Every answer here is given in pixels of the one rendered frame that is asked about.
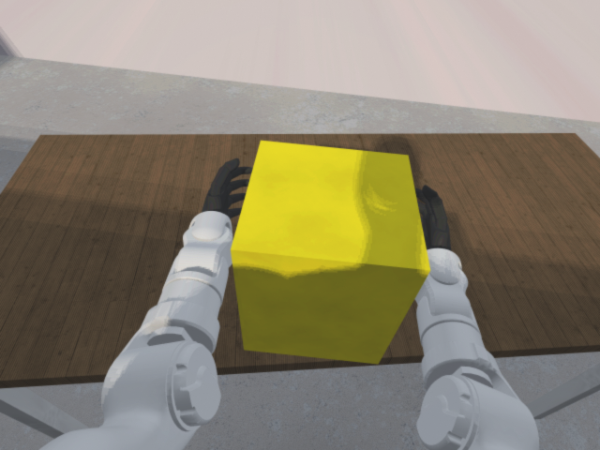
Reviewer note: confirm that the right robot forearm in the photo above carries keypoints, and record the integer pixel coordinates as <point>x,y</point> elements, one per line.
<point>448,330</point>

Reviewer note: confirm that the left robot hand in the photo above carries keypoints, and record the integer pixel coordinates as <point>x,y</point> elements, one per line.
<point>218,197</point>

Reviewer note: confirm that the right robot hand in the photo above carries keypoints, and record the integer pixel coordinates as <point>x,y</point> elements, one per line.
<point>434,220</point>

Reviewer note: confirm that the left robot upper arm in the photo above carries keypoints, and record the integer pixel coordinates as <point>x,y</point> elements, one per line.
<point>154,398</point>

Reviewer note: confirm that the right robot upper arm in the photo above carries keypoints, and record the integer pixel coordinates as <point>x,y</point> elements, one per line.
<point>459,413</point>

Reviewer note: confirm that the left robot forearm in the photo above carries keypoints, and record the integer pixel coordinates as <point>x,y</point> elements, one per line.
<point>194,289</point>

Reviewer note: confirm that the table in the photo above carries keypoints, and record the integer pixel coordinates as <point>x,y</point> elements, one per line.
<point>90,226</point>

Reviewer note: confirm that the carton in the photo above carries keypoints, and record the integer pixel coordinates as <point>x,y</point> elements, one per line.
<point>328,253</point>

